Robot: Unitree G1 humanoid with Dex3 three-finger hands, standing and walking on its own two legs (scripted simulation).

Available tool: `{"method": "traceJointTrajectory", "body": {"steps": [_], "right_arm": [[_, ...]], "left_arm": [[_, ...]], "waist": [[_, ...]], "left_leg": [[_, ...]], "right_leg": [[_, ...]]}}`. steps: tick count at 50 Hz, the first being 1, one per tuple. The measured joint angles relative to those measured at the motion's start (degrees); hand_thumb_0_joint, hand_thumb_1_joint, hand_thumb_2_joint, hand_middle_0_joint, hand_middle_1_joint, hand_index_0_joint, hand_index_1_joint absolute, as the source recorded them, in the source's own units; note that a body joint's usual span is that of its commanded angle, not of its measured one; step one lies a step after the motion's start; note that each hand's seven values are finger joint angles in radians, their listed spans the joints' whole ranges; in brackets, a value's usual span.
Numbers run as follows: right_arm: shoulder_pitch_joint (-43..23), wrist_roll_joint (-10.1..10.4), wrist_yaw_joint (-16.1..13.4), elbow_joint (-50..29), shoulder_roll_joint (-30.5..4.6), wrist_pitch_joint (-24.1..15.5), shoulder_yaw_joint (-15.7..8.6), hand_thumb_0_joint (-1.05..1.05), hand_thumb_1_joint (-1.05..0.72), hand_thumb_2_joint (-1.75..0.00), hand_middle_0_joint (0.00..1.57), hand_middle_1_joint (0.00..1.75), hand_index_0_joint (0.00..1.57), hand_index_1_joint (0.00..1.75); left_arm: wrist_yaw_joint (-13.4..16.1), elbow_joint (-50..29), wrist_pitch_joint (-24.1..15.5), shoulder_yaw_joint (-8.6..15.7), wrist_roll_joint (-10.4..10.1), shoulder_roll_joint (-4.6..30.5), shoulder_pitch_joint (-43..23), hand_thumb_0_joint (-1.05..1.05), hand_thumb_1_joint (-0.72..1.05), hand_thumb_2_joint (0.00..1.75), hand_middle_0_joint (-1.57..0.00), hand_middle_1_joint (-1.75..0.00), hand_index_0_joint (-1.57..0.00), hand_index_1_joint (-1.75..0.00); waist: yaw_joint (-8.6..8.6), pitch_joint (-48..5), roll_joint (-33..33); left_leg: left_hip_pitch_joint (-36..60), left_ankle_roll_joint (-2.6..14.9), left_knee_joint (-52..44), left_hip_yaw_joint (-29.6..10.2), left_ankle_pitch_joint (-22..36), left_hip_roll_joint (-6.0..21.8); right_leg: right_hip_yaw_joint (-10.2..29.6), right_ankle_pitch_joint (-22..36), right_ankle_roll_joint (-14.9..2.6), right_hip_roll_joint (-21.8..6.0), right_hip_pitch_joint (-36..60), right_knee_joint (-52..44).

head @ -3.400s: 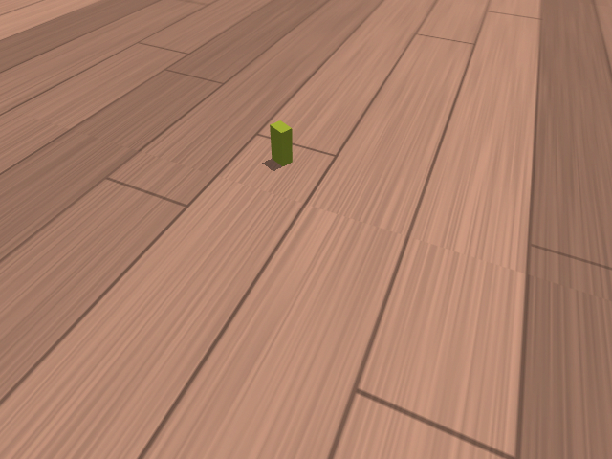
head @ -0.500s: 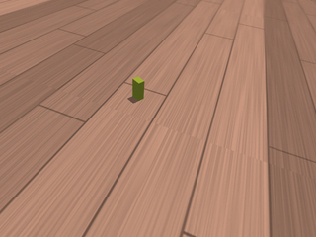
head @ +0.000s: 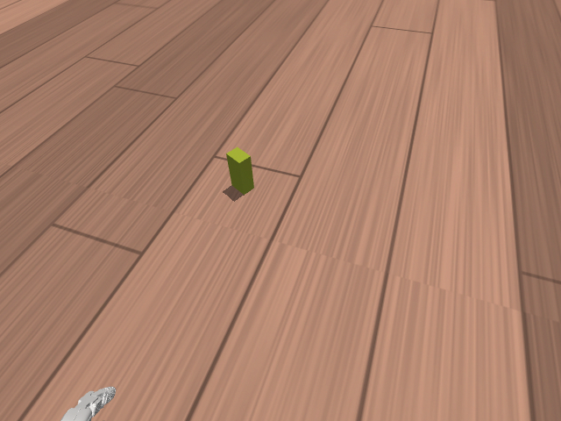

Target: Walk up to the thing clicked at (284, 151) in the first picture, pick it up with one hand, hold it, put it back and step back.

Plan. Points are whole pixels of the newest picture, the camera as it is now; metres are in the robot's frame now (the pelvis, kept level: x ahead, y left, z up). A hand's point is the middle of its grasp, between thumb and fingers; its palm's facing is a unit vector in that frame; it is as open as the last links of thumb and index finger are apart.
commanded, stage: walk up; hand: left
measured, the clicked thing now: (240, 171) +1.30 +0.23 -0.67
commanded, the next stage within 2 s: none
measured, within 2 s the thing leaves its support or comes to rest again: neither
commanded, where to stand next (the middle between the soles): +0.93 +0.00 m, yaw +2 degrees
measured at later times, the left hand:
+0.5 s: hand (118, 336) +0.30 +0.31 -0.15, palm faces -0.04 -0.95 -0.32, open 7.4 cm
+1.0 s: hand (178, 223) +0.53 +0.24 -0.11, palm faces +0.02 -0.91 -0.41, open 7.4 cm
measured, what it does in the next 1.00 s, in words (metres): walks ahead: left foot, then right foot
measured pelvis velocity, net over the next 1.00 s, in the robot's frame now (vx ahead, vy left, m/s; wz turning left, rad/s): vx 0.47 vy -0.03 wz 0.01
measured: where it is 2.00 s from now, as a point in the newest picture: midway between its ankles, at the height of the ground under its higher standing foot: (286, 271)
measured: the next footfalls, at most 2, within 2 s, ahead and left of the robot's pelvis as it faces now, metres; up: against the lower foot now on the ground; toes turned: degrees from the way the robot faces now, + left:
left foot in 0.28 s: +0.33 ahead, +0.15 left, +0.00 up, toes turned +6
right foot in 0.76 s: +0.53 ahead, -0.13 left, +0.00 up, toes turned -4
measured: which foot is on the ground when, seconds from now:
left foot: up 0.00-0.26, down 0.28-0.80, up 0.82-1.00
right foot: down 0.00-0.32, up 0.34-0.74, down 0.76-1.00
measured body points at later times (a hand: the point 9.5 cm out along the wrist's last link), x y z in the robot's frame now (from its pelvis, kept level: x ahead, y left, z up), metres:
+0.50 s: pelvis +0.26 +0.04 +0.00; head +0.28 +0.07 +0.45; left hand +0.31 +0.36 -0.13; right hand +0.34 -0.27 -0.09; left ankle +0.29 +0.15 -0.74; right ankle +0.25 -0.12 -0.66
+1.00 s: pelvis +0.47 -0.03 +0.01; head +0.49 -0.07 +0.45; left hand +0.53 +0.28 -0.08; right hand +0.54 -0.35 -0.13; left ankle +0.48 +0.14 -0.66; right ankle +0.49 -0.12 -0.74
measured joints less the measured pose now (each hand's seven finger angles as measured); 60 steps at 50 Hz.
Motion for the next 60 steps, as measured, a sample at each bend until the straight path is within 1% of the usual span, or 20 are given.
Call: {"method": "traceJointTrajectory", "body": {"steps": [2,5,9,13,14,16,17,19,22,26,30,35,38,39,40,42,44,47,54,60], "right_arm": [[-1.58,-0.24,0.46,-1.65,-0.63,-0.25,-0.33,0.01,-0.91,-0.90,0.20,0.30,0.20,0.30],[-3.71,-0.57,1.29,-3.39,-1.57,-0.26,-1.28,0.01,-0.91,-0.90,0.20,0.30,0.20,0.30],[-5.01,-1.17,2.49,-3.73,-2.08,0.14,-2.03,0.01,-0.91,-0.90,0.20,0.30,0.20,0.30],[-5.54,-1.74,3.27,-2.75,-1.45,0.04,-2.09,0.01,-0.91,-0.90,0.20,0.30,0.20,0.30],[-5.44,-1.94,3.28,-2.68,-1.24,-0.25,-2.07,0.01,-0.91,-0.90,0.20,0.30,0.20,0.30],[-6.30,-2.76,2.85,-2.65,0.04,-1.10,-2.11,0.01,-0.91,-0.90,0.20,0.30,0.20,0.30],[-6.53,-3.02,2.60,-3.32,0.11,-1.56,-2.00,0.01,-0.91,-0.90,0.20,0.30,0.20,0.30],[-6.53,-2.26,2.19,-4.42,0.44,-2.05,-1.87,0.01,-0.91,-0.90,0.20,0.30,0.20,0.30],[-5.20,-0.95,1.31,-5.02,1.62,-2.12,-0.91,0.01,-0.91,-0.90,0.20,0.30,0.21,0.30],[-1.91,-0.38,1.06,-4.44,2.02,-2.27,-0.04,0.01,-0.90,-0.90,0.20,0.30,0.21,0.30],[0.53,-0.68,1.18,-3.66,1.43,-2.01,-0.06,0.01,-0.90,-0.90,0.20,0.30,0.21,0.30],[2.35,-0.73,1.23,-3.45,-0.26,-1.82,-0.64,0.01,-0.90,-0.90,0.20,0.30,0.21,0.30],[3.21,-0.69,1.05,-3.36,-1.20,-1.03,-0.95,0.01,-0.90,-0.90,0.20,0.30,0.21,0.30],[3.13,-0.70,0.87,-3.15,-1.74,-0.78,-1.10,0.01,-0.90,-0.90,0.20,0.30,0.21,0.30],[2.73,-0.68,0.58,-2.78,-1.98,-0.44,-1.25,0.01,-0.90,-0.90,0.20,0.30,0.21,0.30],[1.88,-0.66,0.16,-2.19,-1.57,0.30,-0.96,0.01,-0.90,-0.90,0.20,0.30,0.20,0.30],[0.71,-0.56,0.10,-1.48,-1.57,0.69,-0.37,0.01,-0.91,-0.90,0.20,0.30,0.20,0.30],[-1.01,0.09,0.41,-1.54,-1.91,0.58,-0.25,0.01,-0.91,-0.90,0.20,0.30,0.20,0.30],[-2.89,-0.66,1.50,-2.48,-1.80,1.43,-1.25,0.01,-0.91,-0.90,0.20,0.30,0.20,0.30],[-4.02,-1.47,2.33,-1.96,-1.01,1.83,-1.38,0.01,-0.91,-0.90,0.20,0.30,0.20,0.30]], "left_arm": [[0.22,0.56,-0.11,-0.08,0.04,0.12,2.29,0.01,0.90,0.90,-0.20,-0.30,-0.21,-0.30],[0.17,1.50,-0.06,-0.16,0.36,0.66,5.22,0.01,0.90,0.90,-0.20,-0.30,-0.21,-0.30],[-0.27,1.74,-0.11,0.17,1.16,2.18,7.66,0.01,0.90,0.90,-0.20,-0.30,-0.21,-0.30],[-0.40,1.50,-0.11,0.82,1.42,4.48,9.33,0.01,0.90,0.90,-0.20,-0.30,-0.21,-0.30],[-0.30,1.57,0.09,0.94,1.46,5.05,9.96,0.01,0.90,0.90,-0.20,-0.30,-0.21,-0.30],[0.40,2.36,0.88,1.24,1.26,6.00,10.00,0.01,0.90,0.90,-0.20,-0.30,-0.21,-0.30],[0.78,2.63,1.35,1.19,0.92,5.53,9.96,0.01,0.90,0.90,-0.20,-0.30,-0.21,-0.30],[1.23,3.08,1.91,0.27,0.72,4.65,9.86,0.01,0.90,0.90,-0.20,-0.30,-0.20,-0.30],[0.86,3.19,1.80,-0.63,0.48,4.73,9.51,0.01,0.90,0.90,-0.20,-0.30,-0.20,-0.30],[-0.03,1.77,1.67,-0.32,0.33,5.16,8.60,0.01,0.90,0.90,-0.20,-0.30,-0.20,-0.30],[-0.97,1.47,2.20,0.19,0.93,5.22,8.09,0.01,0.90,0.90,-0.20,-0.30,-0.20,-0.30],[-1.66,2.00,2.35,0.73,1.35,4.55,6.16,0.01,0.90,0.90,-0.20,-0.30,-0.20,-0.30],[-1.73,1.94,1.55,1.00,1.47,4.31,5.38,0.01,0.90,0.90,-0.20,-0.30,-0.20,-0.30],[-1.49,2.11,1.12,1.24,1.54,3.72,4.82,0.01,0.90,0.90,-0.20,-0.30,-0.20,-0.30],[-1.21,1.93,0.64,1.35,1.67,3.14,4.21,0.01,0.90,0.90,-0.20,-0.30,-0.20,-0.30],[-0.72,0.86,-0.35,1.03,1.48,2.49,3.57,0.01,0.90,0.90,-0.20,-0.30,-0.20,-0.30],[-0.26,0.08,-0.79,0.43,0.87,1.53,3.89,0.01,0.90,0.90,-0.20,-0.30,-0.21,-0.30],[0.34,0.00,-1.01,-0.38,0.38,0.42,5.61,0.01,0.90,0.90,-0.20,-0.30,-0.21,-0.30],[1.03,0.08,-0.88,-0.32,0.89,0.80,9.34,0.01,0.90,0.90,-0.20,-0.30,-0.21,-0.30],[1.09,-0.40,-0.53,0.45,1.44,2.34,10.99,0.01,0.90,0.90,-0.20,-0.30,-0.21,-0.30]], "waist": [[0.53,-0.42,0.41],[0.65,-0.76,1.38],[1.08,-1.33,1.78],[2.66,-1.52,0.30],[2.90,-1.86,-0.48],[2.74,-0.94,-4.25],[2.35,-0.50,-4.36],[1.15,0.12,-3.39],[0.02,0.32,-3.91],[-0.50,0.01,-4.68],[-0.51,-0.83,-4.46],[-1.61,-1.02,-3.02],[-2.00,-1.88,-1.74],[-1.81,-1.81,-0.12],[-1.81,-1.44,1.47],[-1.18,-0.82,1.70],[0.00,-0.53,1.52],[0.84,-0.52,2.41],[1.11,-0.35,3.07],[2.03,0.32,1.74]], "left_leg": [[-4.89,-0.09,-2.54,-1.24,3.22,0.95],[-10.51,-1.49,-8.98,-2.43,7.81,2.58],[-12.82,-2.77,-23.93,0.03,13.61,4.63],[-9.02,-1.80,-34.78,2.43,16.94,4.47],[-7.38,-1.32,-36.25,2.87,17.06,3.86],[-6.57,-0.84,-33.27,4.98,14.36,1.32],[-6.44,-0.63,-31.61,5.36,12.42,1.19],[-4.67,-0.08,-31.24,5.17,10.20,1.74],[0.80,-0.53,-36.28,5.76,10.22,1.59],[7.03,-0.66,-41.80,5.96,9.83,0.64],[12.01,-0.95,-44.63,6.78,7.84,0.28],[15.95,-2.76,-43.93,6.82,3.39,0.28],[16.42,-4.08,-39.31,6.29,-1.82,1.21],[15.85,-3.76,-36.02,5.82,-4.13,2.68],[14.07,-2.39,-30.71,4.77,-5.08,4.19],[8.58,-1.11,-17.31,1.64,-5.66,2.64],[3.31,-0.63,-7.90,0.40,-4.07,0.39],[-2.87,-0.41,-5.73,-1.10,0.99,0.02],[-10.58,-2.05,-15.35,-3.54,9.41,1.12],[-8.92,-1.92,-29.72,-0.32,12.83,2.35]], "right_leg": [[0.35,-0.41,-0.09,0.79,3.28,-2.64],[0.06,-1.78,-0.14,1.95,7.44,-5.30],[-1.37,-4.73,0.46,3.01,11.60,-7.22],[-1.91,-10.31,1.72,3.21,14.38,-5.00],[-1.75,-12.50,2.14,2.70,14.57,-3.13],[-0.65,-15.52,1.00,-0.85,12.14,6.43],[1.20,-15.39,0.49,-0.47,9.09,13.99],[3.43,-15.06,-0.35,1.72,2.49,27.52],[5.42,-10.20,-0.29,1.73,-5.66,34.51],[6.70,-4.53,1.19,-1.04,-12.37,30.23],[5.46,-0.52,2.71,-3.86,-15.27,21.03],[3.34,5.14,2.07,-4.82,-13.20,7.63],[1.59,5.71,1.34,-3.42,-9.04,2.80],[0.76,4.30,1.45,-2.17,-8.44,3.75],[-0.40,2.33,1.23,-1.17,-8.24,5.61],[-1.11,-0.69,0.70,-1.36,-7.36,7.85],[-0.80,-1.32,0.43,-1.71,-4.90,6.23],[-0.96,-0.22,0.34,-0.99,-0.09,0.43],[-2.72,-0.91,-0.10,1.33,7.38,-6.57],[-4.45,-5.53,0.74,1.98,10.98,-5.43]]}}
